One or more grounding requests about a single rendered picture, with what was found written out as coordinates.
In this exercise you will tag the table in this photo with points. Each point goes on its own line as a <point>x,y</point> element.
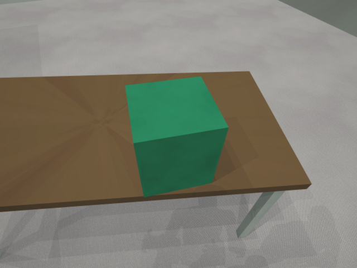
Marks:
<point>66,141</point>

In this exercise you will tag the carton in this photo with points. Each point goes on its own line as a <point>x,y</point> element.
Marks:
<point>178,134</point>

